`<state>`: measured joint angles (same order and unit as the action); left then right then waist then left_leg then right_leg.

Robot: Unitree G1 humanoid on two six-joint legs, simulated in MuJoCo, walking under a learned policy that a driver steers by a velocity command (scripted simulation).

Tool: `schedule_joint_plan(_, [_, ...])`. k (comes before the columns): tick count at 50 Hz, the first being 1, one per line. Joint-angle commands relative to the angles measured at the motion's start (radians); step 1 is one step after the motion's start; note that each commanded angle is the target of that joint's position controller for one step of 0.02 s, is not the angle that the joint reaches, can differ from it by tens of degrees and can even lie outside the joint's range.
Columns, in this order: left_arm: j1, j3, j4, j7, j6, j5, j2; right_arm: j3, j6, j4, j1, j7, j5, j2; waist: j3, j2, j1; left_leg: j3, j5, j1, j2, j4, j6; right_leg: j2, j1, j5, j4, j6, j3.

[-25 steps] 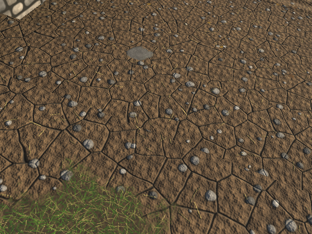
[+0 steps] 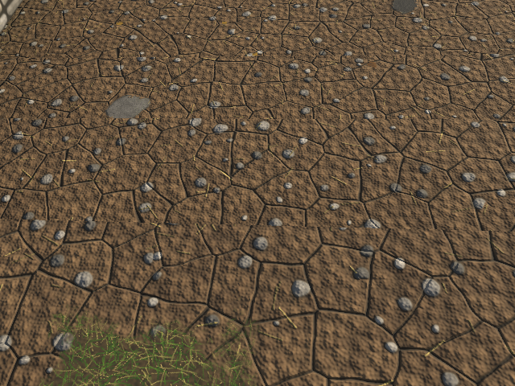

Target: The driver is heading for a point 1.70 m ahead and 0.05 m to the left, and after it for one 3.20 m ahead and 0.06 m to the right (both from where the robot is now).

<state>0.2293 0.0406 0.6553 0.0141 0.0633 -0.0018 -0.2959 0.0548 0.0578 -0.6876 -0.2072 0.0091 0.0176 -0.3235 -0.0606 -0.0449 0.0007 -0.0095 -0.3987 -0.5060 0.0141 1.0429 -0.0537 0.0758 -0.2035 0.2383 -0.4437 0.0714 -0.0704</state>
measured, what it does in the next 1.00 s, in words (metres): walks ahead: left foot, then right foot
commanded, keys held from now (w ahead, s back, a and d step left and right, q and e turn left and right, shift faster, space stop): e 0.10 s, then no key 0.22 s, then w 0.68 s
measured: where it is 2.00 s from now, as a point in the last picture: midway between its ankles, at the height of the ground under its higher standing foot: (308, 319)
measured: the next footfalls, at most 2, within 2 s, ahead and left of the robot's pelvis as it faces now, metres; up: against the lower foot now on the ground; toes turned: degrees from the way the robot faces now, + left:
left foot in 0.32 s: +0.06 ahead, +0.11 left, +0.00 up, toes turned -11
right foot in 0.76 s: +0.13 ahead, -0.12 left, +0.00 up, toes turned -10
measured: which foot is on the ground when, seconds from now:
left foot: up 0.00-0.30, down 0.32-0.78, up 0.80-1.00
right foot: down 0.00-0.32, up 0.34-0.74, down 0.76-1.00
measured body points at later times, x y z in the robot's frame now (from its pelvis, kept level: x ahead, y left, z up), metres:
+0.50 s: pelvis +0.01 +0.03 +0.01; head +0.02 +0.06 +0.46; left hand +0.16 +0.28 -0.12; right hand +0.06 -0.24 -0.09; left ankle +0.02 +0.12 -0.74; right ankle -0.03 -0.09 -0.68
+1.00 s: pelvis +0.15 -0.05 +0.01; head +0.15 -0.07 +0.46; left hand +0.22 +0.21 -0.11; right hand +0.20 -0.33 -0.13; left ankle +0.21 +0.09 -0.68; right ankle +0.09 -0.11 -0.74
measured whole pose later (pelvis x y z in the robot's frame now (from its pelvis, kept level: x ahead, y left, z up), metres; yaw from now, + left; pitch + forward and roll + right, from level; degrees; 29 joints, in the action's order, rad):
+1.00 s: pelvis +0.15 -0.05 +0.01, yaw -10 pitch +0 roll +0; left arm 0.39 0.02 0.84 0.01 -0.05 -0.01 -0.24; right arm 0.05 0.00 -0.81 -0.26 -0.04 0.04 -0.31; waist 0.00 -0.05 -0.02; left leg -0.02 -0.24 -0.51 0.04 0.93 0.02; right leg 0.07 -0.06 0.21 -0.26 0.08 0.01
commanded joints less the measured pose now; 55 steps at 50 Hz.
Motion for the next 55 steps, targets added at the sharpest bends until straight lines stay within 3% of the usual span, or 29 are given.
schedule_joint_plan(1, [-0.006,0.05,-0.053,-0.006,-0.021,0.001,-0.167,0.025,-0.004,0.059,0.008,-0.003,-0.002,-0.092,0.106,0.14,-0.004,-0.023,0.041,-0.085,-0.007,0.019,-0.01,-0.226,0.133,-0.507,0.1,0.147,-0.236])
schedule_joint_plan(5, [0.041,0.06,-0.042,-0.006,-0.018,-0.004,-0.181,0.016,0.007,0.078,0.063,0.003,-0.001,-0.074,0.077,0.169,-0.038,-0.033,0.031,-0.089,-0.018,-0.118,-0.003,-0.22,0.122,-0.32,0.104,0.16,-0.315])
schedule_joint_plan(9, [0.035,0.058,-0.041,-0.004,-0.017,-0.017,-0.177,0.005,-0.003,0.079,0.073,0.008,-0.007,-0.062,0.088,0.183,-0.047,-0.019,0.002,0.035,-0.035,-0.242,0.023,-0.218,0.059,-0.309,0.08,0.161,-0.339])
schedule_joint_plan(12, [0.007,0.054,-0.039,-0.004,-0.015,-0.019,-0.173,-0.002,-0.011,0.077,0.05,0.013,-0.018,-0.059,0.095,0.195,-0.033,-0.008,-0.01,0.161,-0.052,-0.36,0.05,-0.212,0.007,-0.364,0.059,0.139,-0.372])
schedule_joint_plan(14, [-0.027,0.047,-0.037,-0.013,-0.014,-0.005,-0.159,-0.009,-0.022,0.058,-0.018,0.02,-0.014,-0.038,0.098,0.173,0.016,-0.008,0.109,0.303,-0.049,-0.58,0.071,-0.185,-0.042,-0.311,0.029,0.092,-0.385])
schedule_joint_plan(15, [-0.024,0.037,-0.035,-0.018,-0.018,0.001,-0.133,-0.014,-0.032,0.054,-0.035,0.027,-0.005,-0.037,0.1,0.134,0.024,-0.045,0.2,0.4,-0.008,-0.703,0.082,-0.154,-0.099,-0.185,0.01,0.043,-0.376])
schedule_joint_plan(16, [0.025,0.018,-0.035,-0.019,-0.024,0.0,-0.065,-0.017,-0.046,0.069,-0.032,0.034,0.014,-0.081,0.136,-0.04,-0.001,-0.254,0.171,0.476,0.193,-0.805,0.114,-0.073,-0.154,0.055,-0.123,-0.012,-0.282])
schedule_joint_plan(17, [0.039,0.02,-0.046,-0.025,-0.021,0.002,-0.074,0.007,-0.045,0.07,-0.009,0.023,0.012,-0.187,0.113,-0.2,-0.01,-0.464,0.153,0.425,0.329,-0.832,0.223,0.092,-0.252,0.305,-0.223,-0.026,-0.106])
schedule_joint_plan(18, [0.017,0.039,-0.031,-0.029,-0.017,-0.027,-0.148,0.013,-0.046,0.044,-0.066,0.012,0.01,-0.167,0.098,-0.136,0.027,-0.489,-0.026,0.381,0.336,-0.851,0.28,0.046,-0.261,0.326,-0.376,-0.032,-0.107])
schedule_joint_plan(19, [0.0,0.043,-0.021,-0.021,-0.021,-0.029,-0.152,0.001,-0.048,0.032,-0.065,0.004,0.007,-0.123,0.053,-0.097,0.019,-0.461,-0.204,0.371,0.286,-0.881,0.273,0.036,-0.308,0.272,-0.441,-0.032,-0.108])
schedule_joint_plan(20, [0.011,0.043,-0.003,-0.013,-0.026,-0.025,-0.144,-0.006,-0.049,0.027,-0.041,-0.001,0.007,-0.096,0.011,-0.097,0.0,-0.412,-0.233,0.364,0.242,-0.902,0.244,0.024,-0.334,0.213,-0.464,-0.045,-0.103])
schedule_joint_plan(22, [0.03,0.039,0.023,0.007,-0.031,-0.034,-0.131,-0.007,-0.06,0.011,-0.053,0.003,0.0,-0.08,0.011,-0.124,0.001,-0.336,-0.152,0.413,0.186,-0.911,0.225,0.012,-0.362,0.138,-0.499,-0.065,-0.061])
schedule_joint_plan(26, [-0.028,0.027,0.03,0.026,-0.041,-0.032,-0.096,0.004,-0.083,-0.031,-0.126,-0.007,-0.009,-0.081,0.014,-0.089,0.026,-0.293,-0.075,0.465,0.175,-0.914,0.244,-0.035,-0.406,0.065,-0.45,-0.087,0.016])
schedule_joint_plan(30, [-0.098,0.012,0.018,0.024,-0.054,-0.03,-0.072,0.018,-0.093,-0.069,-0.174,-0.011,-0.007,-0.095,-0.001,-0.098,0.055,-0.263,-0.05,0.421,0.182,-0.925,0.267,-0.078,-0.352,0.04,-0.282,-0.089,0.048])
schedule_joint_plan(33, [-0.128,0.006,0.011,0.023,-0.064,-0.033,-0.068,0.027,-0.096,-0.088,-0.192,-0.011,-0.004,-0.118,-0.012,-0.077,0.067,-0.238,-0.018,0.347,0.185,-0.91,0.277,-0.068,-0.241,0.053,-0.165,-0.068,0.088])
schedule_joint_plan(35, [-0.108,0.004,0.01,0.025,-0.07,-0.025,-0.067,0.03,-0.094,-0.093,-0.184,-0.016,-0.001,-0.125,-0.001,-0.08,0.049,-0.234,-0.011,0.302,0.188,-0.882,0.263,-0.063,-0.148,0.048,-0.124,-0.044,0.106])
schedule_joint_plan(37, [-0.006,0.004,0.042,0.016,-0.082,-0.027,-0.062,0.027,-0.091,-0.096,-0.155,-0.016,-0.01,-0.116,0.002,-0.044,-0.015,-0.204,-0.019,0.187,0.165,-0.81,0.228,-0.054,0.052,-0.018,-0.007,-0.017,0.113])
schedule_joint_plan(38, [0.096,0.009,0.078,0.005,-0.091,-0.031,-0.076,0.018,-0.091,-0.096,-0.151,-0.015,-0.003,-0.084,0.026,0.001,-0.059,-0.173,-0.008,0.11,0.129,-0.718,0.204,-0.06,0.197,0.029,0.033,-0.007,0.08])
schedule_joint_plan(39, [0.227,0.023,0.099,-0.008,-0.103,-0.042,-0.137,-0.005,-0.094,-0.072,-0.134,-0.018,0.001,-0.011,0.092,0.164,-0.118,-0.074,-0.053,0.017,0.047,-0.454,0.161,-0.253,0.34,0.247,0.153,0.022,-0.16])
schedule_joint_plan(40, [0.276,0.061,0.105,-0.013,-0.097,-0.024,-0.273,-0.013,-0.098,-0.026,-0.111,-0.018,-0.006,0.008,0.087,0.355,-0.135,0.034,-0.139,-0.189,-0.081,-0.213,0.136,-0.447,0.365,0.533,0.306,0.118,-0.555])
schedule_joint_plan(41, [0.237,0.051,0.107,-0.011,-0.095,-0.018,-0.219,0.014,-0.093,-0.039,-0.102,-0.013,0.009,-0.095,0.002,0.2,-0.101,-0.051,-0.103,-0.234,-0.042,-0.085,0.145,-0.446,0.282,0.499,0.297,0.148,-0.564])
schedule_joint_plan(43, [0.122,0.021,0.083,-0.003,-0.107,-0.022,-0.116,0.015,-0.095,-0.07,-0.127,-0.03,-0.004,-0.084,-0.01,0.139,-0.025,-0.075,0.039,-0.154,0.018,-0.071,0.131,-0.35,0.201,0.193,0.284,0.114,-0.354])
schedule_joint_plan(45, [0.102,0.011,0.087,-0.007,-0.12,-0.015,-0.08,0.014,-0.085,-0.088,-0.12,-0.04,0.006,-0.077,0.008,0.155,-0.011,-0.043,0.097,-0.118,0.04,-0.084,0.108,-0.289,0.201,-0.006,0.299,0.101,-0.237])
schedule_joint_plan(46, [0.116,0.013,0.1,-0.006,-0.125,-0.009,-0.083,0.016,-0.076,-0.085,-0.111,-0.047,0.019,-0.07,0.02,0.138,-0.009,-0.039,0.122,-0.114,0.031,-0.083,0.095,-0.28,0.212,-0.135,0.295,0.108,-0.206])
schedule_joint_plan(49, [0.178,0.025,0.15,-0.01,-0.127,0.0,-0.109,0.006,-0.053,-0.08,-0.079,-0.057,0.026,-0.034,0.031,0.134,-0.007,-0.007,0.192,-0.127,0.031,-0.078,0.062,-0.263,0.211,-0.379,0.284,0.137,-0.119])
schedule_joint_plan(50, [0.197,0.025,0.163,-0.013,-0.126,0.003,-0.105,0.005,-0.049,-0.078,-0.06,-0.057,0.025,-0.031,0.028,0.127,-0.013,-0.001,0.217,-0.146,0.041,-0.079,0.059,-0.266,0.214,-0.394,0.289,0.148,-0.105])
schedule_joint_plan(52, [0.245,0.026,0.189,-0.01,-0.141,-0.023,-0.108,0.012,-0.046,-0.074,0.0,-0.059,0.024,-0.042,0.02,0.127,-0.035,0.005,0.32,-0.202,0.048,0.004,0.076,-0.289,0.221,-0.362,0.272,0.173,-0.105])
schedule_joint_plan(54, [0.283,0.024,0.211,-0.012,-0.145,-0.02,-0.096,0.019,-0.046,-0.068,0.044,-0.058,0.032,-0.053,-0.007,0.1,-0.038,-0.009,0.338,-0.297,0.056,0.013,0.087,-0.299,0.264,-0.392,0.246,0.178,-0.11])
schedule_joint_plan(55, [0.347,0.025,0.253,-0.016,-0.157,-0.02,-0.095,0.036,-0.055,-0.03,0.147,-0.056,0.023,-0.075,-0.053,0.125,-0.06,-0.076,0.34,-0.447,0.059,-0.053,0.089,-0.3,0.373,-0.296,0.239,0.154,-0.132])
